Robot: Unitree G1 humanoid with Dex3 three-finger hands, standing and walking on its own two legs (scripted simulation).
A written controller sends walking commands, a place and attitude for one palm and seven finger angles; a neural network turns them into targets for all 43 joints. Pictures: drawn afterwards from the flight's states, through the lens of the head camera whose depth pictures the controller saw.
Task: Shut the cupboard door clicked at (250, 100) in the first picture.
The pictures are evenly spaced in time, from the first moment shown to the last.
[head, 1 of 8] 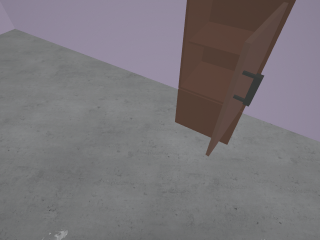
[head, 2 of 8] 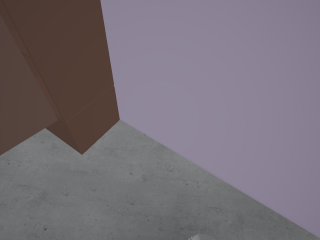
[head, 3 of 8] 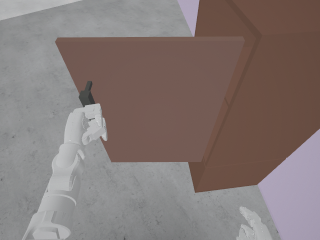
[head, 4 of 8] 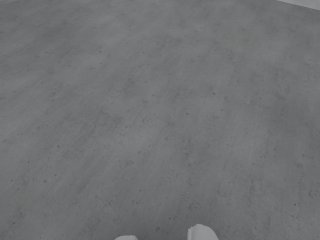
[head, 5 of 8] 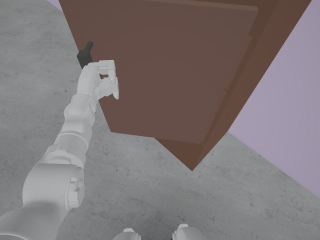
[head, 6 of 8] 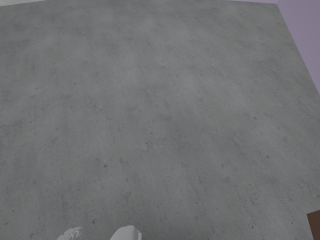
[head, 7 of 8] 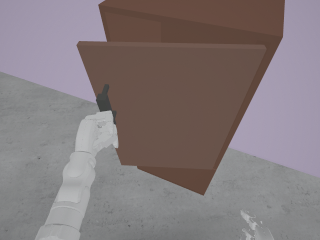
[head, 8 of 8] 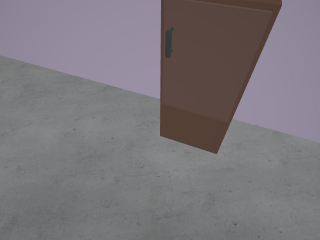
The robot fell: no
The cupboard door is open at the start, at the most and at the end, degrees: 83 83 0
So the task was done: yes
